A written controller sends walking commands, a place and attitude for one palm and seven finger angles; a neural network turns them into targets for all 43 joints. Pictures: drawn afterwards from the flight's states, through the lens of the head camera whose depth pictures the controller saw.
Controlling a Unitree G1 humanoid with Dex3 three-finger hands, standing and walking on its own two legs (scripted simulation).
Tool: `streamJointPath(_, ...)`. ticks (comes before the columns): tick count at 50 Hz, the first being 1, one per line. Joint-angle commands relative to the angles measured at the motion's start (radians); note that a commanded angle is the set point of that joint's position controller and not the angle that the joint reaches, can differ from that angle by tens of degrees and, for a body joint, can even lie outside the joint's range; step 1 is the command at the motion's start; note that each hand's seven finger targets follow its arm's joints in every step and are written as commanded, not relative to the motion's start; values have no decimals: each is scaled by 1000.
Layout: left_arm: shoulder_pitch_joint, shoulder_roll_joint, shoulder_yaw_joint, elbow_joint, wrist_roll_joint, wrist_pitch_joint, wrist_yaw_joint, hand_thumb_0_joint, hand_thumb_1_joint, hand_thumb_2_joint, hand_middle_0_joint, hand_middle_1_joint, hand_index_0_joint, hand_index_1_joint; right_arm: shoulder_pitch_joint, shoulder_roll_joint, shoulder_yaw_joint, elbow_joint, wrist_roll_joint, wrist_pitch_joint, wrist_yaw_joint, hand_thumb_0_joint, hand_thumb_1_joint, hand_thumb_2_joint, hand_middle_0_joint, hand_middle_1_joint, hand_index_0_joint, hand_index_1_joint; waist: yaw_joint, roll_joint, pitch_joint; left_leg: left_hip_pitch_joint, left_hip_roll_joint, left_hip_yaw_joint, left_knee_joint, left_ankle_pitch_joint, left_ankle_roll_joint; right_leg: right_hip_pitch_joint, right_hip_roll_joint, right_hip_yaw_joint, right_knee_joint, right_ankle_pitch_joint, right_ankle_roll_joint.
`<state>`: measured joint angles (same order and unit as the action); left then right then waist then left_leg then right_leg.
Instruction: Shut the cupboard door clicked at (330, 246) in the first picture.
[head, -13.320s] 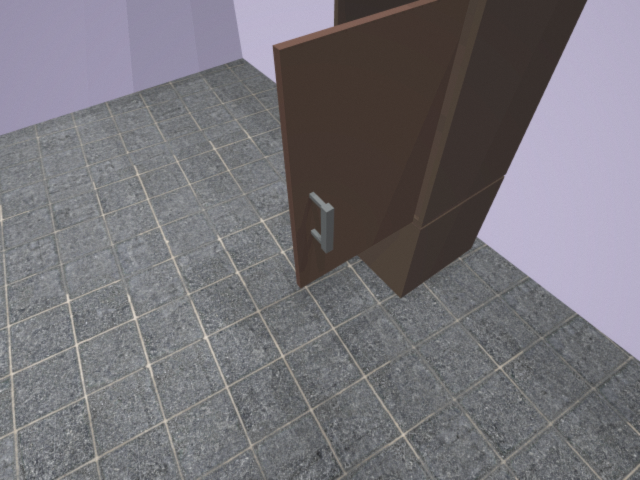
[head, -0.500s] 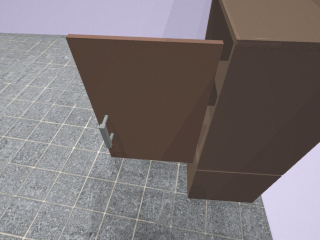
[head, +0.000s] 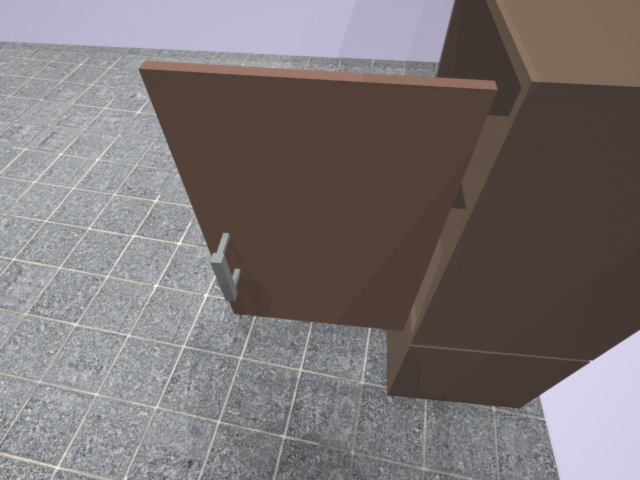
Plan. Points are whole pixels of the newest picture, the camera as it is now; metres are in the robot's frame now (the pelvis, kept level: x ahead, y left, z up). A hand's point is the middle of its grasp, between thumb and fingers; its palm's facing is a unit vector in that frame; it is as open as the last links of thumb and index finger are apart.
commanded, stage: come to a stop and stand still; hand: left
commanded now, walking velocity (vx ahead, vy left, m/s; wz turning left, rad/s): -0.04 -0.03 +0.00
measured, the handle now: (228, 268) +0.45 +0.19 -0.10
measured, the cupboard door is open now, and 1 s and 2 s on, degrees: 89 89 89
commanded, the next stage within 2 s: look again from close up in 0.66 s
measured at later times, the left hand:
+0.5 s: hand out of the picture -0.01 +0.16 -0.16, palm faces -0.02 -0.97 -0.23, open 7.4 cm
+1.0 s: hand out of the picture -0.04 +0.14 -0.17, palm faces +0.00 -0.98 -0.19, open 7.3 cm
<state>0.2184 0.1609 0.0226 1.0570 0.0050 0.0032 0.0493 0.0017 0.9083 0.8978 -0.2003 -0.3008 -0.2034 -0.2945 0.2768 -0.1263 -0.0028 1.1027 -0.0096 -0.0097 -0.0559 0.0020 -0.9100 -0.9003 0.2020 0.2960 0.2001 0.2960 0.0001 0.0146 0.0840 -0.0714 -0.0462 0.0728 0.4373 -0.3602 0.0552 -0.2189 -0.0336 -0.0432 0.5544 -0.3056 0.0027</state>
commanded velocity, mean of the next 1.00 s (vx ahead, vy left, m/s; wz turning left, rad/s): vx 0.00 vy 0.00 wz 0.00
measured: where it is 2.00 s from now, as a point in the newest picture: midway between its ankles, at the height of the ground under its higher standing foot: outside the picture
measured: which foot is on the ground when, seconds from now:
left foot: down 0.00-1.00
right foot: down 0.00-1.00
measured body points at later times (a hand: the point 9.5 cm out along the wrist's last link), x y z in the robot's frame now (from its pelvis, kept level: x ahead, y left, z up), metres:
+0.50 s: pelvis -0.05 -0.02 +0.00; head -0.05 -0.04 +0.45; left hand +0.00 +0.21 -0.14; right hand -0.01 -0.25 -0.16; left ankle -0.08 +0.08 -0.74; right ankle -0.02 -0.12 -0.74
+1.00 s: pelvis -0.03 -0.03 +0.01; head -0.02 -0.03 +0.45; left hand -0.04 +0.19 -0.15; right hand -0.07 -0.23 -0.16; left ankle -0.08 +0.08 -0.74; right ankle -0.02 -0.12 -0.74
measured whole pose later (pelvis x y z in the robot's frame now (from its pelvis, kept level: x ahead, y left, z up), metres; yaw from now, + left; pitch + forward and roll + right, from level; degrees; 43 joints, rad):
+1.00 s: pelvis -0.03 -0.03 +0.01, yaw +0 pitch -1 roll +0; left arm 0.28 0.13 -0.02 1.14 0.01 -0.02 0.03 0.01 0.92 0.90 -0.20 -0.30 -0.21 -0.29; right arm 0.32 -0.13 0.03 1.16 -0.01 -0.03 -0.03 0.00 -0.91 -0.90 0.20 0.30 0.20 0.30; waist -0.01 0.01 0.05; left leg -0.10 -0.01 0.06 0.41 -0.30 0.02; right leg -0.21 0.00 -0.05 0.46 -0.23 -0.03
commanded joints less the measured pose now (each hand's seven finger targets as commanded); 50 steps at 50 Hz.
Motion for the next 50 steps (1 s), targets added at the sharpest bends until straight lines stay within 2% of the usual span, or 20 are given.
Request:
streamJointPath(1, 74, 93, 21, -44, 3, 0, 6, 0, 900, 900, -200, -300, -200, -300, 90, -118, -35, -37, -2, -12, -10, 0, -900, -900, 200, 300, 200, 300, 5, 1, -99, 30, 193, -110, -11, 856, -9, 30, -65, 74, 34, 461, -43)
streamJointPath(4, 54, 83, 21, -54, 5, 2, 4, 0, 900, 900, -200, -300, -200, -300, 66, -113, -33, -41, -6, -15, -7, 0, -900, -900, 200, 300, 200, 300, 10, 13, -84, 11, 195, -123, -32, 791, 4, 27, -53, 81, 6, 362, -42)
streamJointPath(5, 158, 138, 21, -20, 12, -23, 28, 0, 900, 900, -200, -300, -200, -300, 2, -221, -57, -115, 19, -15, 13, 0, -900, -900, 200, 300, 200, 300, 35, -109, -192, 10, 228, -93, 192, 962, -28, 54, -62, 35, -60, 503, -15)
streamJointPath(6, 150, 135, 24, -66, 9, -27, 28, 0, 900, 900, -200, -300, -200, -300, 27, -169, -52, -161, 6, -19, 24, 0, -900, -900, 200, 300, 200, 300, 24, -126, -222, -100, 151, -90, 203, 617, -35, 147, -115, 124, -35, 640, -65)
streamJointPath(7, 104, 133, 15, -77, 7, -32, 26, 0, 900, 900, -200, -300, -200, -300, 38, -134, -42, -158, 6, -17, 24, 0, -900, -900, 200, 300, 200, 300, -11, -102, -210, -136, 121, -79, 157, 325, -42, 135, -172, 160, -16, 712, -95)
streamJointPath(8, 72, 135, 8, -94, 7, -32, 20, 0, 900, 900, -200, -300, -200, -300, 54, -107, -35, -158, 7, -16, 26, 0, -900, -900, 200, 300, 200, 300, -29, -22, -210, -113, 117, -84, 58, 282, -40, 113, -168, 146, 16, 711, -97)
streamJointPath(9, 40, 136, 3, -104, 2, -36, 13, 0, 900, 900, -200, -300, -200, -300, 57, -107, -29, -151, -2, -18, 29, 0, -900, -900, 200, 300, 200, 300, -26, 108, -190, -82, 128, -88, 23, 400, -32, 84, -128, 118, 29, 608, -89)
streamJointPath(10, 44, 135, 0, -107, -1, -37, 8, 0, 900, 900, -200, -300, -200, -300, 54, -127, -28, -151, -7, -18, 26, 0, -900, -900, 200, 300, 200, 300, -19, 120, -157, -76, 158, -109, 23, 516, -22, 57, -90, 100, 15, 492, -75)
streamJointPath(11, 42, 133, -1, -103, -2, -37, 5, 0, 900, 900, -200, -300, -200, -300, 51, -148, -28, -157, -8, -17, 20, 0, -900, -900, 200, 300, 200, 300, -15, 67, -120, -75, 172, -121, 22, 570, -14, 43, -70, 89, 0, 439, -74)
streamJointPath(12, 34, 134, -3, -100, 0, -33, 2, 0, 900, 900, -200, -300, -200, -300, 40, -161, -27, -161, -6, -19, 18, 0, -900, -900, 200, 300, 200, 300, -13, 47, -99, -74, 175, -126, 5, 556, -12, 36, -65, 82, -17, 385, -71)
streamJointPath(14, 18, 137, -8, -96, 1, -27, -6, 0, 900, 900, -200, -300, -200, -300, 12, -167, -22, -164, -6, -19, 19, 0, -900, -900, 200, 300, 200, 300, -9, 48, -30, -107, 170, -129, -44, 417, -7, 14, -58, 95, -62, 288, -69)
streamJointPath(16, 24, 138, -12, -90, 3, -23, -10, 0, 900, 900, -200, -300, -200, -300, 1, -173, -14, -161, -5, -16, 25, 0, -900, -900, 200, 300, 200, 300, -7, -23, 20, -151, 157, -126, -84, 198, -8, -2, -62, 125, -120, 176, -67)
streamJointPath(18, 24, 144, -15, -89, 5, -20, -15, 0, 900, 900, -200, -300, -200, -300, 6, -173, -10, -154, -6, -13, 32, 0, -900, -900, 200, 300, 200, 300, -9, -49, 48, -174, 137, -120, -111, 41, -10, -32, -65, 157, -179, 17, -65)
streamJointPath(20, 37, 148, -15, -85, 5, -20, -19, 0, 900, 900, -200, -300, -200, -300, 22, -166, -7, -140, -10, -9, 37, 0, -900, -900, 200, 300, 200, 300, -12, -53, 52, -165, 121, -110, -112, -2, -10, -61, -67, 177, -220, -88, -66)
streamJointPath(23, 50, 150, -12, -80, 4, -23, -21, 0, 900, 900, -200, -300, -200, -300, 50, -164, -3, -122, -10, -10, 41, 0, -900, -900, 200, 300, 200, 300, -16, -73, 22, -145, 116, -101, -106, 13, -10, -69, -70, 185, -238, -122, -63)
streamJointPath(24, 53, 147, -12, -75, 4, -23, -21, 0, 900, 900, -200, -300, -200, -300, 55, -154, -2, -112, -11, -11, 40, 0, -900, -900, 200, 300, 200, 300, -14, -33, 17, -141, 117, -100, -117, 11, -9, -64, -68, 178, -239, -117, -64)
streamJointPath(29, 81, 136, -16, -42, 2, -29, -21, 0, 900, 900, -200, -300, -200, -300, 80, -138, 7, -69, -7, -16, 39, 0, -900, -900, 200, 300, 200, 300, -7, -31, 7, -162, 124, -103, -127, 30, -12, -28, -71, 169, -231, -67, -64)
streamJointPath(38, 118, 104, -26, 25, -3, -40, -16, 0, 900, 900, -200, -300, -200, -300, 126, -116, 17, 11, 1, -28, 29, 0, -900, -900, 200, 300, 200, 300, -3, -34, -35, -138, 137, -107, -115, 159, -18, 51, -82, 139, -180, 158, -67)
streamJointPath(42, 122, 91, -27, 42, -3, -39, -13, 0, 900, 900, -200, -300, -200, -300, 131, -106, 17, 30, 1, -31, 24, 0, -900, -900, 200, 300, 200, 300, -1, -11, -29, -131, 146, -105, -114, 206, -20, 65, -82, 122, -155, 240, -67)
streamJointPath(50, 125, 80, -28, 56, 0, -38, -10, 0, 900, 900, -200, -300, -200, -300, 120, -92, 12, 41, 1, -28, 18, 0, -900, -900, 200, 300, 200, 300, -1, -22, -9, -117, 146, -99, -105, 225, -22, 57, -81, 123, -155, 288, -64)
